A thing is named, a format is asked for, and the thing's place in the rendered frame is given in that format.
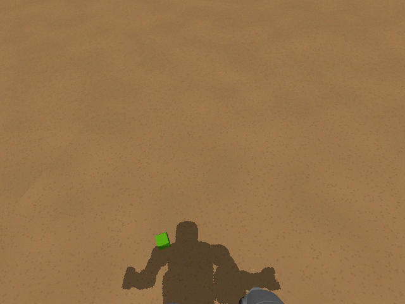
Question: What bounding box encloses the cube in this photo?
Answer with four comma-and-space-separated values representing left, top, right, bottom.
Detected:
155, 232, 171, 250

